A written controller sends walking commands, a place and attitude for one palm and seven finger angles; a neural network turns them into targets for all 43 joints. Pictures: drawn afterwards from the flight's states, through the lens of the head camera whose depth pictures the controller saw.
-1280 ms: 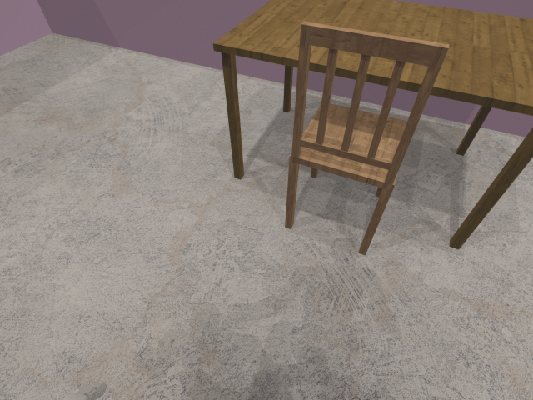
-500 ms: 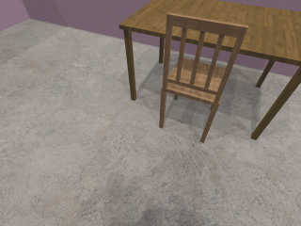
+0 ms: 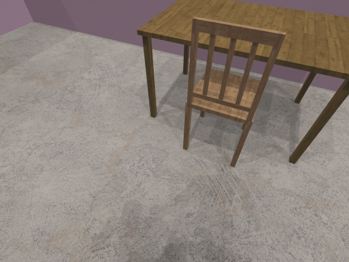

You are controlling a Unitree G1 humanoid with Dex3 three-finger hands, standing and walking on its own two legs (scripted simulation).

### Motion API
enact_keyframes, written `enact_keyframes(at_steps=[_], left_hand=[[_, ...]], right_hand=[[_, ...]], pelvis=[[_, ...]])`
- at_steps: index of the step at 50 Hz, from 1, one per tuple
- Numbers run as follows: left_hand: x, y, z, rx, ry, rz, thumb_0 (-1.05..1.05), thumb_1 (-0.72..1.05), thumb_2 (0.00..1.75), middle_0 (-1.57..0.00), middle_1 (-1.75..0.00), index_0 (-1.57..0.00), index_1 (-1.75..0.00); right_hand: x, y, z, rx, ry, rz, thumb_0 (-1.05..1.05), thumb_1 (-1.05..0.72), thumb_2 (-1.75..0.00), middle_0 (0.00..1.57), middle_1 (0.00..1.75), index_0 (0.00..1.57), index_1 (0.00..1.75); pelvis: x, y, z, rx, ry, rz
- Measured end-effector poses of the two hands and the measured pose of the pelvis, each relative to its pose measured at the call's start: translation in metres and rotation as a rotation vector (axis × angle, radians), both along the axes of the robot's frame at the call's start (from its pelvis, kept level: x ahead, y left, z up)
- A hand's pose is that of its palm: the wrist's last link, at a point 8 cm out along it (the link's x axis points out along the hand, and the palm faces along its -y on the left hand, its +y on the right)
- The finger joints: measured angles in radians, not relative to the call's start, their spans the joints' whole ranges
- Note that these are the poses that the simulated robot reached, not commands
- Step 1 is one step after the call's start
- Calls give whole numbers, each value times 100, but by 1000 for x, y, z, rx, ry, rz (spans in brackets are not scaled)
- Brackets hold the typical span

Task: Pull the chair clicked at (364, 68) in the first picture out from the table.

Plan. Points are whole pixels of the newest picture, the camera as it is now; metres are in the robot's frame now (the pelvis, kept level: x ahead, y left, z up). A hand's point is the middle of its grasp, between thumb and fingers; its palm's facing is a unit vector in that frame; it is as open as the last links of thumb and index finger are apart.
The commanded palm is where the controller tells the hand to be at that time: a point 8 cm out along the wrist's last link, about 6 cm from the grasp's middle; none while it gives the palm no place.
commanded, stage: look at it before walking up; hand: left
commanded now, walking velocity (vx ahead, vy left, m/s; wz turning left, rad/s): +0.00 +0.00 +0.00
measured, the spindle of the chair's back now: (226, 71) +0.95 -0.19 -0.08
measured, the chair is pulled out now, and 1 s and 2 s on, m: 0.00 0.00 0.00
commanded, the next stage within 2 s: walk to a spot facing it in 0.16 s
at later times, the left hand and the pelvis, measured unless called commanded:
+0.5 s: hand out of the picture +0.05 +0.22 -0.17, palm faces -0.07 -0.96 -0.27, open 7.4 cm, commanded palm none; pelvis +0.02 +0.00 -0.01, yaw -6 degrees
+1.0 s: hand out of the picture +0.15 +0.15 -0.17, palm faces -0.20 -0.96 -0.20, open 7.4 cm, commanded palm none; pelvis +0.13 -0.02 +0.00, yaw -17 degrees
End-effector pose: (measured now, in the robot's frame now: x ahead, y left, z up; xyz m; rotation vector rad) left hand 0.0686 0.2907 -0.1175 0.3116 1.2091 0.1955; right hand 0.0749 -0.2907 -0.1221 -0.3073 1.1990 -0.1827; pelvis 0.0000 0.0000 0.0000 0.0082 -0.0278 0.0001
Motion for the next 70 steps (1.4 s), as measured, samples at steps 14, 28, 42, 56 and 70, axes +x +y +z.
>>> enact_keyframes(at_steps=[14,28,42,56,70], left_hand=[[-7,2,-1,2,24,9,1,90,90,-20,-30,-21,-29],[-9,-45,-26,-81,159,-41,1,91,90,-20,-30,-20,-29],[23,-104,-16,-122,216,-93,1,90,90,-20,-30,-20,-29],[155,-67,-53,-125,180,-178,1,90,90,-20,-30,-20,-29],[305,-114,-22,-145,69,-391,1,91,90,-19,-30,-20,-29]], right_hand=[[-1,2,0,1,16,-3,1,-90,-89,21,30,20,30],[-38,22,-32,105,33,-171,1,-90,-89,21,30,20,30],[14,5,-23,146,-9,-295,1,-90,-89,20,30,20,30],[116,38,-21,92,-149,-326,1,-90,-89,20,30,20,30],[24,65,-11,127,137,-581,0,-92,-89,20,30,20,30]], pelvis=[[3,1,1,-1,0,0],[31,-12,-15,22,1,-151],[87,-37,-2,10,20,-251],[171,-7,-24,-22,16,-354],[228,-23,0,0,39,-432]])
